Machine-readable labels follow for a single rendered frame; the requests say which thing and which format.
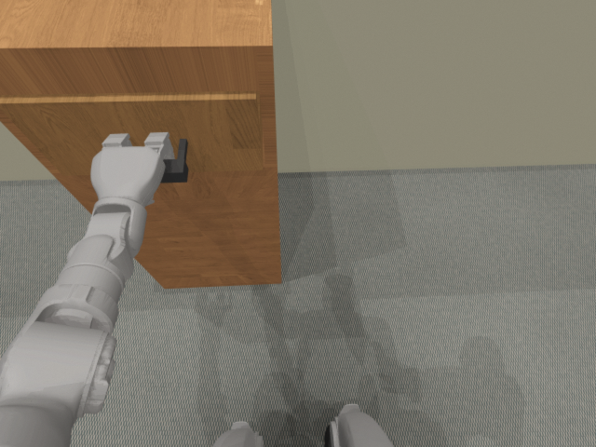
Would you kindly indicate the right robot thigh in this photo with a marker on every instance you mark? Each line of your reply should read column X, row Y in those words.
column 357, row 430

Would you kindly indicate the robot left shin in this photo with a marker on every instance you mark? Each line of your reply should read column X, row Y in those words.
column 238, row 425

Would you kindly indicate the robot left forearm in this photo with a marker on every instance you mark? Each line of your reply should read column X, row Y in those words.
column 89, row 286

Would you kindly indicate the handle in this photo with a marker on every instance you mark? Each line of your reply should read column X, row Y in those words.
column 176, row 170

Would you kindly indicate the left robot hand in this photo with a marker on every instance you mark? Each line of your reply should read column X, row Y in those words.
column 133, row 172

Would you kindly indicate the drawer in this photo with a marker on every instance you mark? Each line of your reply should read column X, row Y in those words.
column 224, row 129

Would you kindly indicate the cabinet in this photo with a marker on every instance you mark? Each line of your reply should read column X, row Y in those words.
column 221, row 228

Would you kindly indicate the robot left upper arm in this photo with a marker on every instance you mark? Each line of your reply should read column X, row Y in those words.
column 57, row 374

